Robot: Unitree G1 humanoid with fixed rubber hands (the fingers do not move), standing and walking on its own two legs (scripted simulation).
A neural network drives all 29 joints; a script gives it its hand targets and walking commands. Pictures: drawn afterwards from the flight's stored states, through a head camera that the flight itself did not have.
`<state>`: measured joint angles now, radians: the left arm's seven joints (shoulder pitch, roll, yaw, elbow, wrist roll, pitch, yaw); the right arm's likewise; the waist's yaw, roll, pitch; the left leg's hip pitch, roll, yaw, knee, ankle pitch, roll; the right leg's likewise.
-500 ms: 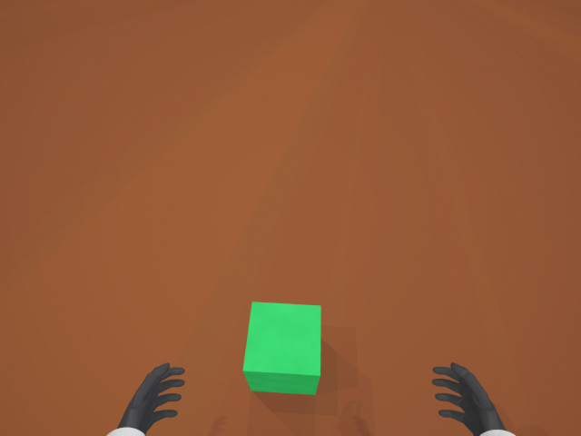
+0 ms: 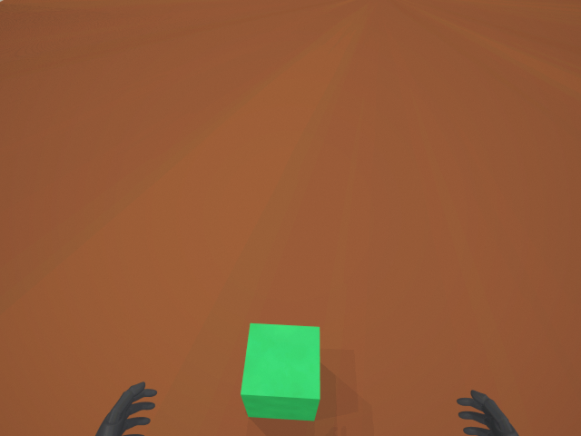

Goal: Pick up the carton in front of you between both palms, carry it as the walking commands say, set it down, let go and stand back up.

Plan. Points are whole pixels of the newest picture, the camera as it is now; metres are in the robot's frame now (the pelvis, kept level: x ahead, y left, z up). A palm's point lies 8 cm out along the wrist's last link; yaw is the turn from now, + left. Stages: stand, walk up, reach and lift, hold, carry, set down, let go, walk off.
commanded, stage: stand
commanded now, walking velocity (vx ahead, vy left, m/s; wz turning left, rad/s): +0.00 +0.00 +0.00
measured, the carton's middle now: (282, 373) +0.42 +0.05 -0.64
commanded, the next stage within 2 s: none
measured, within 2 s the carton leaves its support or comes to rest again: neither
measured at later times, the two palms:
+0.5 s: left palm out of the picture +0.13 +0.29 -0.09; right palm out of the picture +0.14 -0.28 -0.08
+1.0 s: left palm out of the picture +0.09 +0.31 -0.10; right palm out of the picture +0.10 -0.29 -0.09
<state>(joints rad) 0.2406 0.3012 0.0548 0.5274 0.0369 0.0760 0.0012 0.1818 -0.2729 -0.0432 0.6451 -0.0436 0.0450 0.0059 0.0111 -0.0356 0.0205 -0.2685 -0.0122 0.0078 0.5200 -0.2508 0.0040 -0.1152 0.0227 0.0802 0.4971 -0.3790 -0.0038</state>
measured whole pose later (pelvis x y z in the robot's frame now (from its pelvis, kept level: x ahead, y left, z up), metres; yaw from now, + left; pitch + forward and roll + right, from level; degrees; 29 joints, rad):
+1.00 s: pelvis -0.01 +0.01 +0.01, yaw +0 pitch -2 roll +0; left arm 0.21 0.37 0.03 0.87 0.03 0.00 0.02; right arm 0.13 -0.35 -0.03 0.95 -0.03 -0.01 -0.02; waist 0.00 -0.02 0.02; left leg -0.21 -0.01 0.02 0.45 -0.21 0.02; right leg -0.05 0.02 0.09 0.40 -0.32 0.00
